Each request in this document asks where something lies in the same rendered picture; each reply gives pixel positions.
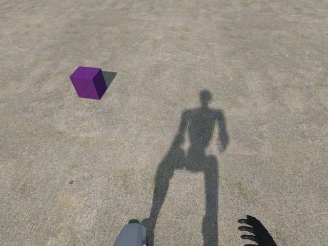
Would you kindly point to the robot right hand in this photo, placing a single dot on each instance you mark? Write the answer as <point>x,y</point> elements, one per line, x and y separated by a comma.
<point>262,237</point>

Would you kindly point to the robot left thigh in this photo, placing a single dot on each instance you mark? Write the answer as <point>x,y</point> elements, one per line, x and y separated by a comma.
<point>133,234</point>

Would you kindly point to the left robot shin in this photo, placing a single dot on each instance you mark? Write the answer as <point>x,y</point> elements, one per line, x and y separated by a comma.
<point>133,221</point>

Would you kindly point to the carton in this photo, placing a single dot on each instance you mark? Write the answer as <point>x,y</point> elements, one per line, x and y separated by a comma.
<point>89,82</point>

